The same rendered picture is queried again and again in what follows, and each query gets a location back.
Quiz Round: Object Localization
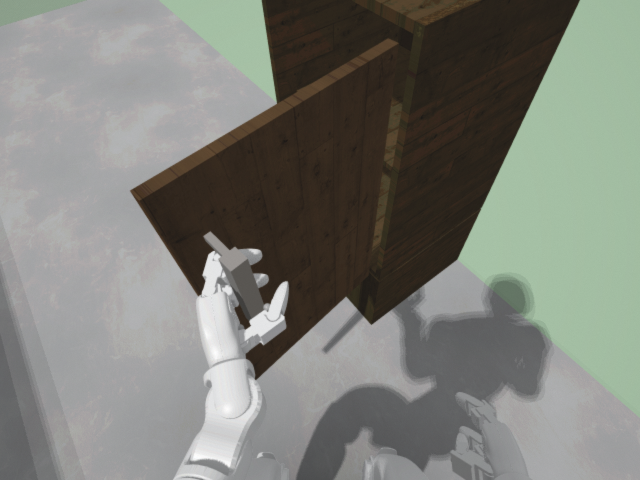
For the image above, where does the cupboard door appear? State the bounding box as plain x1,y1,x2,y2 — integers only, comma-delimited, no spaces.
130,38,399,380

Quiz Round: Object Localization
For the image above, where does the handle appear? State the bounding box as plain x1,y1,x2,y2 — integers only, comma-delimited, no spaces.
203,231,264,321

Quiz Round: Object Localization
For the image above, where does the robot right thigh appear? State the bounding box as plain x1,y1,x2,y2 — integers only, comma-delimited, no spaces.
362,454,428,480

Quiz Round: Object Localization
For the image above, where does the robot left forearm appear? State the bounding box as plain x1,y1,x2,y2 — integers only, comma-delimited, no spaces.
173,358,267,480

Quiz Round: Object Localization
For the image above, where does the right robot hand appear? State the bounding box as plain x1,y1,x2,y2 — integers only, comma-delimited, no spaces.
450,392,529,480

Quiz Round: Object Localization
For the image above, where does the robot thigh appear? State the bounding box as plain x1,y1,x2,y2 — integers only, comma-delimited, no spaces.
245,458,289,480
362,454,428,480

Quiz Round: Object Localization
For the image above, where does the robot left thigh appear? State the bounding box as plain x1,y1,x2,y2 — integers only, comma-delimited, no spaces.
245,458,289,480

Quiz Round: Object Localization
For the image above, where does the left robot hand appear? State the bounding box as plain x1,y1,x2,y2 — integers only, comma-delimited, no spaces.
196,249,289,368

